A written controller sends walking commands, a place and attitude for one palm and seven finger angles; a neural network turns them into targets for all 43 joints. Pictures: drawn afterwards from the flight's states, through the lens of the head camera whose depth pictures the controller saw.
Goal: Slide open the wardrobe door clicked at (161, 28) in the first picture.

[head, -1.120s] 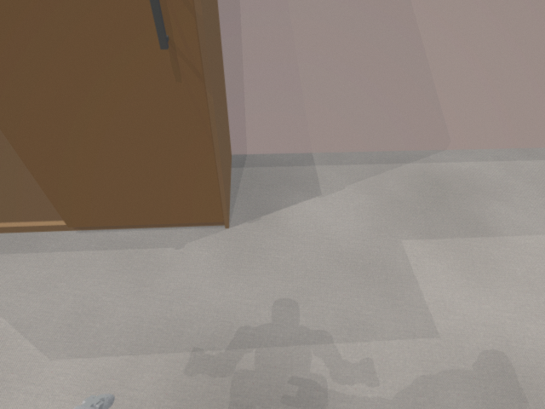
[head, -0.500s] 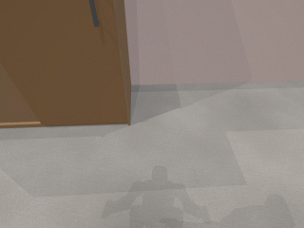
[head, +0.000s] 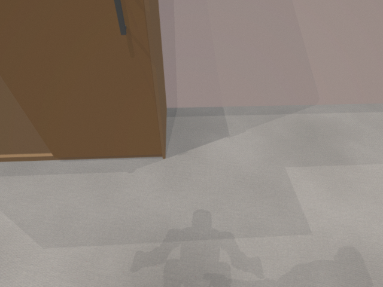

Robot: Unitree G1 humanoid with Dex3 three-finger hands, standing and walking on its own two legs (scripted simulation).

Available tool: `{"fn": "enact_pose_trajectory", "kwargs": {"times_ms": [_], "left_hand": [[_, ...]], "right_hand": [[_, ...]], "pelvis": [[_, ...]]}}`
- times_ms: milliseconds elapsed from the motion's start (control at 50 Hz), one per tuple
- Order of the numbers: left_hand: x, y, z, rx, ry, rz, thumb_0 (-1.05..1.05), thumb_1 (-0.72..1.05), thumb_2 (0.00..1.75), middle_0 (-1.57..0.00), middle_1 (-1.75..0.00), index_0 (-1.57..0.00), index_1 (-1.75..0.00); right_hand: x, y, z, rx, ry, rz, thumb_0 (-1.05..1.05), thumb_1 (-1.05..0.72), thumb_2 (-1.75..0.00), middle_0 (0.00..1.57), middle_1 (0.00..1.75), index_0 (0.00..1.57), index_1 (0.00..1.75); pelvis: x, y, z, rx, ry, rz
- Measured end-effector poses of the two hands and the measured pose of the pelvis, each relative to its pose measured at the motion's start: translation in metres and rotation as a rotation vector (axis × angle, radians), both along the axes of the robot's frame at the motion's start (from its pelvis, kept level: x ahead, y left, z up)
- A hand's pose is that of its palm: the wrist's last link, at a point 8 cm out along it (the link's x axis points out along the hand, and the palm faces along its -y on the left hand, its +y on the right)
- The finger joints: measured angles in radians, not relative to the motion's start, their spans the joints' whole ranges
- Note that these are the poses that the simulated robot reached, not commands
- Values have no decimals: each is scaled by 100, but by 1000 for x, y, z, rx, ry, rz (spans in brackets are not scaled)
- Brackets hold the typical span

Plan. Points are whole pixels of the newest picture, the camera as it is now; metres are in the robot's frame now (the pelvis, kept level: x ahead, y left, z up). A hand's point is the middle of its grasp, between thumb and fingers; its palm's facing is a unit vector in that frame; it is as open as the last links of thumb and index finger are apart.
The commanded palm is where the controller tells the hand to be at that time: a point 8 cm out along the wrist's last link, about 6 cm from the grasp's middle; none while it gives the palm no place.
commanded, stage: look at it before walking up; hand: right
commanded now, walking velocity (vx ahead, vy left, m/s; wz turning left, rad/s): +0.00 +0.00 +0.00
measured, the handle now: (118, 2) +1.01 +0.33 +0.20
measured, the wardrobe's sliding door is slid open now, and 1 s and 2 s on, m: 0.00 0.00 0.00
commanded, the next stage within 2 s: walk to a spot facing it in 0.32 s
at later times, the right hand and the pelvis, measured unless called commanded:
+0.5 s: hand out of the picture +0.07 -0.25 -0.16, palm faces -0.02 +0.94 -0.34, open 7.4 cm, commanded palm none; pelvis +0.00 +0.00 +0.00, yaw +1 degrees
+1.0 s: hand out of the picture +0.08 -0.17 -0.18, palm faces -0.21 +0.95 -0.25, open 7.4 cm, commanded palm none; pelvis -0.02 +0.01 -0.02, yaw +15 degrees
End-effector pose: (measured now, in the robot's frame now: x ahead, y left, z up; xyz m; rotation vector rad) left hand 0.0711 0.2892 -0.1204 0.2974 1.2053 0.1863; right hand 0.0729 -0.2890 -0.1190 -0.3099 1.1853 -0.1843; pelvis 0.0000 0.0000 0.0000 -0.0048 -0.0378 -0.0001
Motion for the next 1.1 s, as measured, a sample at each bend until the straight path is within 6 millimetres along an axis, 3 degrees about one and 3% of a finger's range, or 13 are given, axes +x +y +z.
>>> {"fn": "enact_pose_trajectory", "kwargs": {"times_ms": [260, 560, 660, 780, 920, 1100], "left_hand": [[10, 1, 3, 9, -11, -7, 1, 91, 90, -20, -30, -21, -30], [6, -1, -1, 6, -12, 23, 1, 91, 90, -20, -30, -21, -30], [-11, -15, -11, -25, -25, 88, 1, 91, 90, -20, -30, -20, -30], [-47, -29, -26, -68, -5, 175, 1, 91, 90, -20, -30, -21, -30], [-82, -21, -51, -112, 17, 271, 1, 91, 90, -20, -30, -21, -30], [-92, -17, -21, -73, -36, 349, 1, 91, 90, -20, -30, -20, -30]], "right_hand": [[-2, -2, 0, -2, 12, -7, 1, -91, -90, 20, 30, 20, 30], [-7, 0, -4, -6, 51, -7, 1, -91, -90, 20, 30, 20, 30], [-9, 15, -17, 30, 89, 30, 1, -91, -90, 20, 30, 20, 30], [-3, 37, -31, 81, 100, 87, 1, -91, -90, 20, 30, 20, 30], [10, 65, -35, 74, 44, 156, 1, -91, -90, 20, 30, 20, 30], [10, 69, -23, 88, 83, 226, 1, -91, -90, 20, 30, 20, 30]], "pelvis": [[3, 0, 1, 0, -1, 0], [3, 0, -1, 1, 7, 37], [-2, -2, -8, 0, 18, 86], [-10, -2, -18, -21, 24, 152], [-19, 13, -32, -11, 18, 232], [-28, 4, -12, -12, 41, 323]]}}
